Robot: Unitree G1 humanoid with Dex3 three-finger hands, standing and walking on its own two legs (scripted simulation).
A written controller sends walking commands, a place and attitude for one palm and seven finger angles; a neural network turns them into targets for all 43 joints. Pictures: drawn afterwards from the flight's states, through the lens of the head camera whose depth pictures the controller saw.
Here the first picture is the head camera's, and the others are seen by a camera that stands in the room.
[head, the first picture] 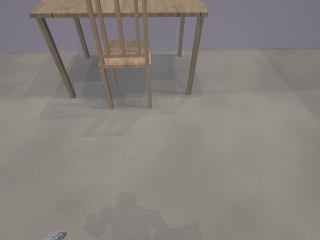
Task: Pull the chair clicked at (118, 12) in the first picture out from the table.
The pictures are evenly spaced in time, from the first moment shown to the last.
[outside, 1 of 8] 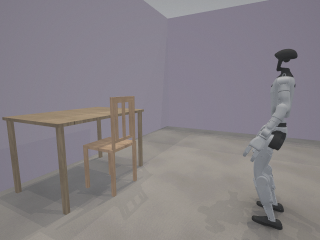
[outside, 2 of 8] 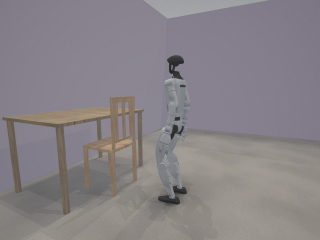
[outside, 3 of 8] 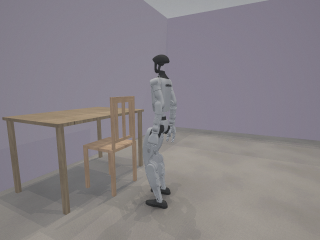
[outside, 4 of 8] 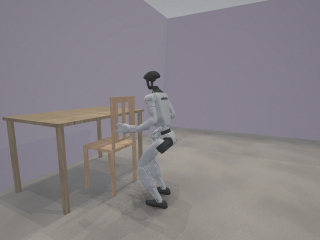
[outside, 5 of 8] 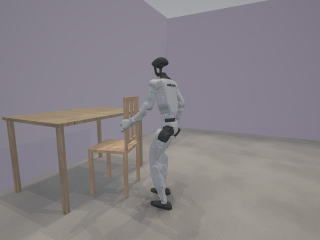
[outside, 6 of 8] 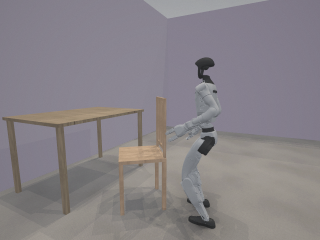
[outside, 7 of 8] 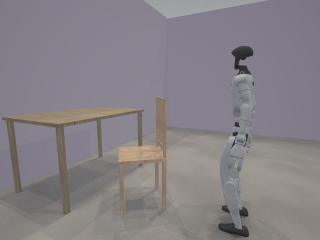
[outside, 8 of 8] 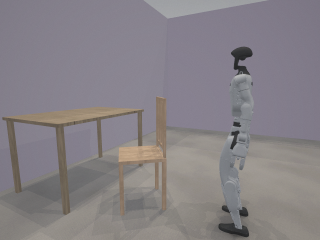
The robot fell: no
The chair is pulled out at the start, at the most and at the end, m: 0.00 0.45 0.45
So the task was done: yes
